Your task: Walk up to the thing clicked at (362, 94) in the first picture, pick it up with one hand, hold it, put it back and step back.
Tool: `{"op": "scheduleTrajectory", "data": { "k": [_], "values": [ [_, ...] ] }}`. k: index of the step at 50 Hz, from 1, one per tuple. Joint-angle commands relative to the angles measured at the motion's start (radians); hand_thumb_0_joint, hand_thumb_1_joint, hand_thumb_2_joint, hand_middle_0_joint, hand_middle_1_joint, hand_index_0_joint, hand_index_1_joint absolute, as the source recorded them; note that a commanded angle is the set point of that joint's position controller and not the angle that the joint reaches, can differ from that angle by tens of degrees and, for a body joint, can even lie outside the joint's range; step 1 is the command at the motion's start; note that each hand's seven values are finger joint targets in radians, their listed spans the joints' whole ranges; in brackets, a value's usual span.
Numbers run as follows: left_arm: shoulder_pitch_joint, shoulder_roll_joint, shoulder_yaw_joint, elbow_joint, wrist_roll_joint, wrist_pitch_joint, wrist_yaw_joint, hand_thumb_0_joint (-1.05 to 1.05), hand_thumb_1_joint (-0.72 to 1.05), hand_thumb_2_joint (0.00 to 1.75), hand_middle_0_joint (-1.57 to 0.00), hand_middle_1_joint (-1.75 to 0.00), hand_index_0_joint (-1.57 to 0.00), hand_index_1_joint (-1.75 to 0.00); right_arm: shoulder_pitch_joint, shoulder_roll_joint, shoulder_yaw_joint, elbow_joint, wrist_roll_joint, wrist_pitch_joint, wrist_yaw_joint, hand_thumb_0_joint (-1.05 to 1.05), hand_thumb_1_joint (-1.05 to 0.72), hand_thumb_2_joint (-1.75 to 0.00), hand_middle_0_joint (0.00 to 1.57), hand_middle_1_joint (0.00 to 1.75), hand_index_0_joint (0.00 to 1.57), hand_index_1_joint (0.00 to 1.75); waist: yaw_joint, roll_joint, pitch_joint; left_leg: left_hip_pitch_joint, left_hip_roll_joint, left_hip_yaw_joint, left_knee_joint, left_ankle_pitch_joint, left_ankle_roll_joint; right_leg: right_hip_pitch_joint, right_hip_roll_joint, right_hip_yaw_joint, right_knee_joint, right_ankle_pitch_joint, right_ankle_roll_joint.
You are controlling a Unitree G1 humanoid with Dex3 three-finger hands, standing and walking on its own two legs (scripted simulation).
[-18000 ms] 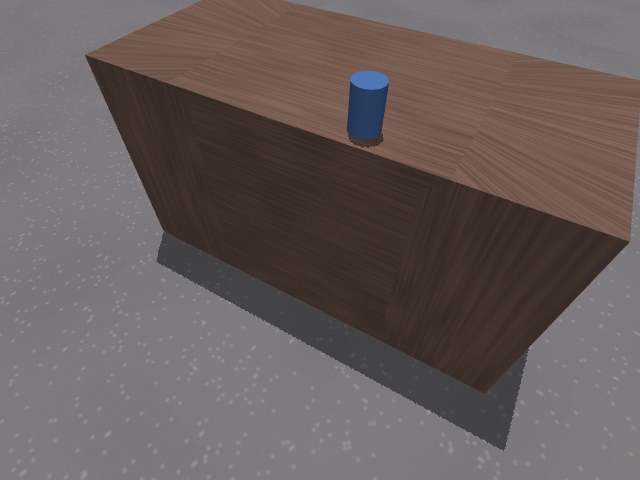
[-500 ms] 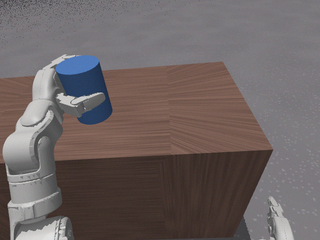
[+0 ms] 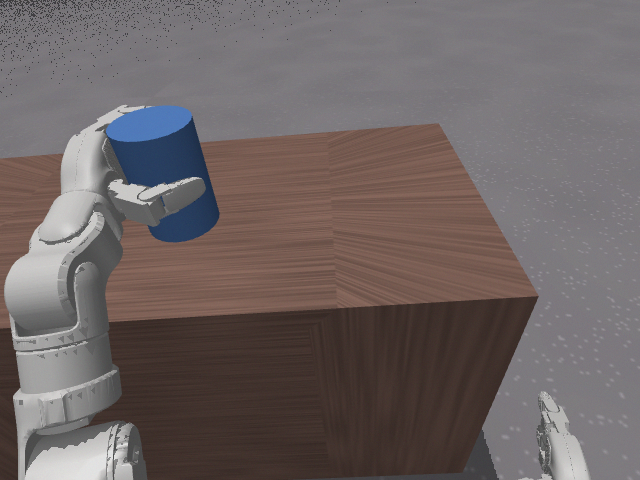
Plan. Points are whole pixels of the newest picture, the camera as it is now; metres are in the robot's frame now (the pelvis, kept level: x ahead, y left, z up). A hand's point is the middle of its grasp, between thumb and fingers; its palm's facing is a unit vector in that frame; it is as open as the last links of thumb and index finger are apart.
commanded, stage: hold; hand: left
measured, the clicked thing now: (169, 175) +0.33 +0.16 +0.28
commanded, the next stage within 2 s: crouch in 0.90 s
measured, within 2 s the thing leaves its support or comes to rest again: neither
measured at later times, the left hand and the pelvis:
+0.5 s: hand (154, 171) +0.33 +0.18 +0.29, palm faces +0.17 -0.98 +0.01, open 11.2 cm; pelvis +0.00 +0.00 +0.00, yaw +0 degrees
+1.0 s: hand (151, 174) +0.33 +0.18 +0.29, palm faces +0.19 -0.98 +0.01, open 11.2 cm; pelvis -0.01 +0.00 +0.00, yaw +0 degrees
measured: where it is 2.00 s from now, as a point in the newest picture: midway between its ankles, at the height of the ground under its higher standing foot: outside the picture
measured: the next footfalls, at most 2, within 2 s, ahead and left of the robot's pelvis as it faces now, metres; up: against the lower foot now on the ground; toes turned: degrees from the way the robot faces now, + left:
none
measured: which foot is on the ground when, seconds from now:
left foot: down 0.00-1.00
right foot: down 0.00-1.00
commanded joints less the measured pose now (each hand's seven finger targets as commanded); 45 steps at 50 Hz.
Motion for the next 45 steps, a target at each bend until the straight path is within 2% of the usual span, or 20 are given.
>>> {"op": "scheduleTrajectory", "data": {
  "k": [1, 2, 3, 5, 7, 9, 10, 12, 17, 19, 25, 27, 28, 29, 31, 33, 36, 38, 41, 45],
  "values": [
    [-0.464, 0.186, 0.063, -0.221, -0.025, -0.085, -0.024, 0.00, -0.02, 1.30, -1.26, -1.47, -1.29, -1.47, -0.175, -0.123, -0.032, -0.180, 0.004, -0.065, -0.005, 0.00, 0.54, -0.05, 0.05, 0.05, 0.05, 0.05, 0.014, -0.060, -0.189, 0.133, -0.022, 0.014, -0.096, 0.087, 0.020, -0.028, 0.037, -0.064, -0.124, 0.096, -0.022],
    [-0.465, 0.179, 0.047, -0.245, -0.027, -0.084, -0.031, 0.00, -0.01, 1.31, -1.26, -1.47, -1.29, -1.47, -0.182, -0.113, -0.023, -0.169, 0.006, -0.064, -0.003, 0.00, 0.54, -0.05, 0.05, 0.05, 0.05, 0.05, 0.016, -0.045, -0.179, 0.127, -0.027, 0.021, -0.092, 0.093, 0.022, -0.032, 0.035, -0.061, -0.126, 0.099, -0.023],
    [-0.454, 0.195, 0.069, -0.225, -0.029, -0.082, -0.034, 0.00, -0.03, 1.30, -1.26, -1.47, -1.29, -1.47, -0.163, -0.123, -0.033, -0.172, 0.005, -0.063, -0.003, 0.00, 0.54, -0.05, 0.05, 0.05, 0.05, 0.05, 0.008, -0.071, -0.182, 0.128, -0.028, 0.026, -0.088, 0.101, 0.026, -0.026, 0.034, -0.056, -0.131, 0.109, -0.019],
    [-0.469, 0.169, 0.040, -0.241, -0.028, -0.074, -0.034, 0.00, -0.04, 1.30, -1.25, -1.47, -1.29, -1.47, -0.186, -0.125, -0.032, -0.183, 0.004, -0.064, -0.002, 0.00, 0.55, -0.05, 0.05, 0.05, 0.05, 0.05, 0.007, -0.068, -0.162, 0.119, -0.030, 0.027, -0.093, 0.091, 0.025, -0.034, 0.036, -0.057, -0.133, 0.099, -0.019],
    [-0.469, 0.194, 0.072, -0.238, -0.033, -0.075, -0.029, 0.00, -0.01, 1.31, -1.27, -1.48, -1.30, -1.48, -0.175, -0.130, -0.042, -0.168, 0.004, -0.062, -0.003, 0.00, 0.55, -0.05, 0.05, 0.05, 0.05, 0.05, 0.011, -0.095, -0.154, 0.114, -0.025, 0.021, -0.097, 0.075, 0.026, -0.032, 0.036, -0.058, -0.137, 0.085, -0.017],
    [-0.478, 0.174, 0.052, -0.246, -0.030, -0.075, -0.026, 0.00, -0.02, 1.31, -1.25, -1.47, -1.29, -1.47, -0.181, -0.124, -0.037, -0.168, 0.003, -0.061, -0.001, 0.00, 0.55, -0.05, 0.05, 0.05, 0.05, 0.05, 0.009, -0.083, -0.159, 0.111, -0.030, 0.028, -0.100, 0.068, 0.026, -0.037, 0.037, -0.056, -0.139, 0.076, -0.018],
    [-0.486, 0.199, 0.079, -0.223, -0.030, -0.080, -0.020, 0.00, -0.02, 1.31, -1.25, -1.47, -1.29, -1.47, -0.161, -0.128, -0.045, -0.161, 0.001, -0.059, -0.004, 0.00, 0.55, -0.05, 0.05, 0.05, 0.05, 0.05, 0.006, -0.096, -0.154, 0.108, -0.031, 0.031, -0.095, 0.071, 0.029, -0.034, 0.033, -0.053, -0.143, 0.081, -0.015],
    [-0.487, 0.188, 0.074, -0.223, -0.027, -0.084, -0.009, 0.00, -0.01, 1.32, -1.26, -1.48, -1.29, -1.48, -0.151, -0.117, -0.042, -0.162, 0.001, -0.059, -0.006, 0.00, 0.55, -0.05, 0.05, 0.05, 0.05, 0.05, -0.008, -0.108, -0.174, 0.125, -0.032, 0.033, -0.088, 0.081, 0.031, -0.034, 0.033, -0.052, -0.137, 0.096, -0.012],
    [-0.497, 0.221, 0.102, -0.263, -0.019, -0.111, 0.012, 0.00, -0.02, 1.33, -1.24, -1.47, -1.27, -1.48, -0.139, -0.109, -0.040, -0.160, 0.000, -0.056, -0.005, 0.00, 0.55, -0.05, 0.05, 0.05, 0.05, 0.05, 0.012, -0.086, -0.191, 0.121, -0.034, 0.033, -0.081, 0.110, 0.028, -0.021, 0.031, -0.056, -0.129, 0.117, -0.015],
    [-0.515, 0.207, 0.079, -0.257, -0.017, -0.114, 0.006, 0.00, -0.02, 1.33, -1.25, -1.48, -1.28, -1.48, -0.140, -0.109, -0.042, -0.165, 0.001, -0.062, -0.009, 0.00, 0.54, -0.06, 0.05, 0.05, 0.05, 0.05, -0.008, -0.071, -0.211, 0.142, -0.037, 0.036, -0.075, 0.111, 0.029, -0.029, 0.028, -0.051, -0.129, 0.125, -0.013],
    [-0.535, 0.181, 0.031, -0.238, -0.012, -0.099, -0.018, 0.00, -0.05, 1.30, -1.25, -1.46, -1.28, -1.46, -0.184, -0.112, -0.026, -0.163, 0.000, -0.073, -0.011, 0.00, 0.54, -0.05, 0.05, 0.05, 0.05, 0.05, 0.003, -0.033, -0.185, 0.131, -0.030, 0.027, -0.096, 0.075, 0.022, -0.037, 0.033, -0.057, -0.131, 0.090, -0.022],
    [-0.518, 0.175, 0.031, -0.222, -0.016, -0.091, -0.027, 0.00, -0.03, 1.28, -1.25, -1.44, -1.28, -1.45, -0.204, -0.122, -0.027, -0.166, -0.001, -0.078, -0.012, 0.00, 0.55, -0.05, 0.05, 0.05, 0.05, 0.05, 0.011, -0.028, -0.187, 0.137, -0.023, 0.018, -0.107, 0.065, 0.019, -0.037, 0.036, -0.061, -0.129, 0.081, -0.023],
    [-0.502, 0.176, 0.034, -0.166, -0.017, -0.081, -0.033, 0.00, -0.05, 1.28, -1.26, -1.46, -1.29, -1.46, -0.193, -0.134, -0.035, -0.183, -0.002, -0.079, -0.013, 0.00, 0.54, -0.05, 0.05, 0.05, 0.05, 0.05, -0.004, -0.072, -0.173, 0.134, -0.020, 0.016, -0.106, 0.062, 0.022, -0.039, 0.039, -0.061, -0.133, 0.080, -0.019],
    [-0.483, 0.171, 0.033, -0.179, -0.020, -0.080, -0.038, 0.00, -0.04, 1.29, -1.26, -1.46, -1.29, -1.46, -0.184, -0.126, -0.028, -0.171, -0.001, -0.079, -0.009, 0.00, 0.55, -0.05, 0.05, 0.05, 0.05, 0.05, 0.012, -0.076, -0.147, 0.109, -0.019, 0.011, -0.114, 0.052, 0.021, -0.037, 0.042, -0.066, -0.133, 0.067, -0.022],
    [-0.463, 0.152, 0.025, -0.161, -0.025, -0.068, -0.040, 0.00, -0.05, 1.28, -1.25, -1.46, -1.29, -1.46, -0.182, -0.111, -0.019, -0.160, 0.001, -0.076, -0.003, 0.00, 0.55, -0.05, 0.05, 0.05, 0.05, 0.05, 0.012, -0.079, -0.129, 0.097, -0.021, 0.015, -0.116, 0.041, 0.022, -0.045, 0.041, -0.064, -0.136, 0.061, -0.021],
    [-0.437, 0.179, 0.056, -0.162, -0.028, -0.069, -0.038, 0.00, -0.05, 1.28, -1.24, -1.45, -1.27, -1.45, -0.157, -0.126, -0.042, -0.160, 0.003, -0.073, 0.000, 0.00, 0.55, -0.05, 0.05, 0.05, 0.05, 0.05, 0.009, -0.103, -0.138, 0.097, -0.025, 0.024, -0.108, 0.048, 0.026, -0.042, 0.040, -0.061, -0.143, 0.059, -0.019],
    [-0.470, 0.180, 0.061, -0.258, -0.029, -0.079, -0.025, 0.00, -0.02, 1.30, -1.24, -1.46, -1.27, -1.46, -0.146, -0.097, -0.024, -0.170, 0.004, -0.068, 0.010, 0.00, 0.55, -0.05, 0.05, 0.05, 0.05, 0.05, 0.017, -0.077, -0.175, 0.110, -0.031, 0.033, -0.101, 0.068, 0.027, -0.028, 0.037, -0.058, -0.142, 0.071, -0.021],
    [-0.484, 0.216, 0.098, -0.252, -0.027, -0.091, -0.007, 0.00, -0.02, 1.30, -1.24, -1.46, -1.27, -1.46, -0.140, -0.119, -0.049, -0.185, 0.005, -0.064, 0.007, 0.00, 0.55, -0.05, 0.05, 0.05, 0.05, 0.05, 0.006, -0.106, -0.187, 0.126, -0.029, 0.032, -0.093, 0.087, 0.029, -0.023, 0.039, -0.058, -0.139, 0.093, -0.016],
    [-0.547, 0.211, 0.090, -0.309, -0.017, -0.114, 0.024, 0.00, -0.01, 1.31, -1.23, -1.46, -1.26, -1.46, -0.152, -0.100, -0.040, -0.178, 0.002, -0.065, 0.007, 0.00, 0.55, -0.05, 0.05, 0.05, 0.05, 0.05, 0.010, -0.034, -0.211, 0.140, -0.026, 0.030, -0.100, 0.092, 0.019, -0.024, 0.036, -0.056, -0.123, 0.104, -0.023],
    [-0.521, 0.209, 0.083, -0.271, -0.009, -0.126, 0.032, 0.00, -0.04, 1.31, -1.24, -1.47, -1.27, -1.48, -0.151, -0.109, -0.043, -0.161, -0.004, -0.073, -0.008, 0.00, 0.54, -0.06, 0.05, 0.05, 0.05, 0.05, -0.005, -0.046, -0.204, 0.140, -0.025, 0.027, -0.094, 0.076, 0.021, -0.030, 0.035, -0.058, -0.125, 0.094, -0.019]
  ]
}}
